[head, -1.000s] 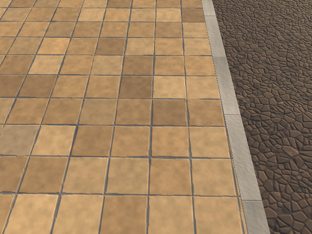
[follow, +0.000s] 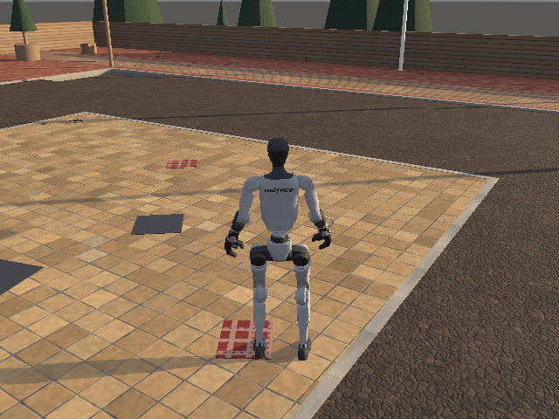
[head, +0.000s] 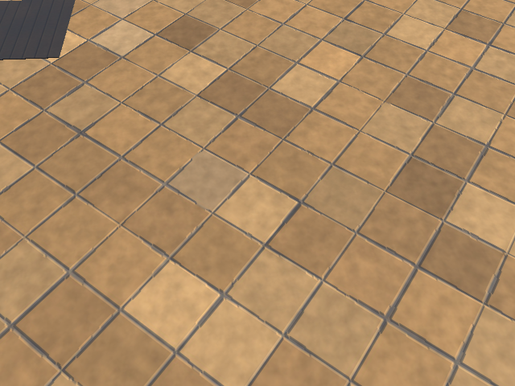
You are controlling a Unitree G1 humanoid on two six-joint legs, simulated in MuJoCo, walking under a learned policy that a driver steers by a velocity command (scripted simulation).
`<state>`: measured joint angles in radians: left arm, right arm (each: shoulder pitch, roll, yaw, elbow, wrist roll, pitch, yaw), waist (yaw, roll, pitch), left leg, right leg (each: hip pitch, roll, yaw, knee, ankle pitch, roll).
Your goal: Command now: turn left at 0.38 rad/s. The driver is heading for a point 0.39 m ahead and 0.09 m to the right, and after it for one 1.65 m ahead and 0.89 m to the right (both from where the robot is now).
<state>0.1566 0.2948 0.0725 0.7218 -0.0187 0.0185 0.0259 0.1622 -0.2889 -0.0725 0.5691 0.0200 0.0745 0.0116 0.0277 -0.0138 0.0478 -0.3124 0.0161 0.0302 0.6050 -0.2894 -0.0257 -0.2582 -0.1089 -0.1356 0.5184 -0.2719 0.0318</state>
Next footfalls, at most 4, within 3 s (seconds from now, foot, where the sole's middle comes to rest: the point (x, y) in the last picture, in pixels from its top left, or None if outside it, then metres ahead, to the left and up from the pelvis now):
0.02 left None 0.04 0.12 -0.77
0.52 right None -0.01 -0.11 -0.77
1.00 left None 0.42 -0.03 -0.77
1.52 right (409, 327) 0.62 -0.37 -0.77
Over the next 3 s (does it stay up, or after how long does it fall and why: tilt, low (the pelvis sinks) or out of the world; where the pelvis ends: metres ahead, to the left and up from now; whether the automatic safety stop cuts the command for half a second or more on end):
stays up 1.01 -0.50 0.00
